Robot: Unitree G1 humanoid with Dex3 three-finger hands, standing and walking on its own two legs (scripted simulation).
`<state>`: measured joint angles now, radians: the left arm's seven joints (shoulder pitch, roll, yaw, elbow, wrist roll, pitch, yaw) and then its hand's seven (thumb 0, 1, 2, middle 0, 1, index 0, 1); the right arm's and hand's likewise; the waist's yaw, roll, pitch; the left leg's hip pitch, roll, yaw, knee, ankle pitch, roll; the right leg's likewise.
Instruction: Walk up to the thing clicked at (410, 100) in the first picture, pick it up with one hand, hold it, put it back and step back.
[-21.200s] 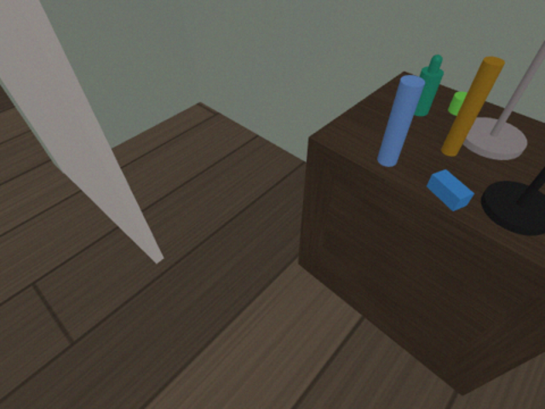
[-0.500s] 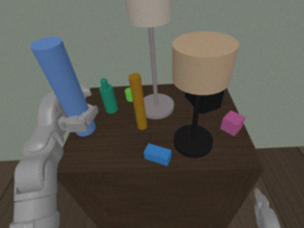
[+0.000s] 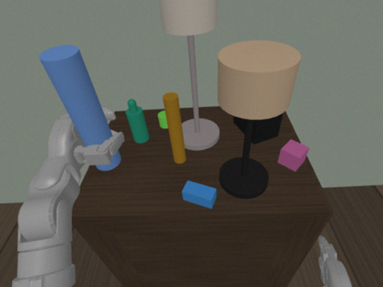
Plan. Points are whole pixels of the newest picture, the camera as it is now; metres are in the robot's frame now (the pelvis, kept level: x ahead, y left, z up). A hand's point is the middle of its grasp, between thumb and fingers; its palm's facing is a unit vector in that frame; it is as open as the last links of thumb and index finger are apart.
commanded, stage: hold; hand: left
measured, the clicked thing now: (88, 117) +0.33 +0.18 +0.26
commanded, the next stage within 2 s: crouch in 1.18 s
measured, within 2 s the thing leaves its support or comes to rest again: neither
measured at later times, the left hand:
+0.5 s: hand (105, 144) +0.32 +0.16 +0.21, palm faces +0.06 -1.00 -0.01, open 7.0 cm
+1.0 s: hand (102, 136) +0.32 +0.17 +0.22, palm faces +0.08 -1.00 -0.01, open 7.0 cm
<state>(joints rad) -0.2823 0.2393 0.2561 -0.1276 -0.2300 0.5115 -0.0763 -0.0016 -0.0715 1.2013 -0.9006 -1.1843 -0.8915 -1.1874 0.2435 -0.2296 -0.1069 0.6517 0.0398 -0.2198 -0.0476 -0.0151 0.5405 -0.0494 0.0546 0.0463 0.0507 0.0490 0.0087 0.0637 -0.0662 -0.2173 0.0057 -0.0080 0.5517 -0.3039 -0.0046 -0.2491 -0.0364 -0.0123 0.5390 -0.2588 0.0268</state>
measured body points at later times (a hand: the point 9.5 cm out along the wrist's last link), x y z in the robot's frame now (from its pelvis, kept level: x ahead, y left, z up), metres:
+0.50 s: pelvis +0.00 +0.00 +0.00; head -0.04 -0.03 +0.45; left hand +0.31 +0.22 +0.21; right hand +0.16 -0.26 -0.08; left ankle +0.00 +0.12 -0.73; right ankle +0.02 -0.14 -0.73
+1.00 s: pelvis +0.00 +0.00 +0.00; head -0.04 -0.02 +0.45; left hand +0.31 +0.22 +0.22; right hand +0.17 -0.26 -0.08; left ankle +0.00 +0.12 -0.73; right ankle +0.02 -0.14 -0.73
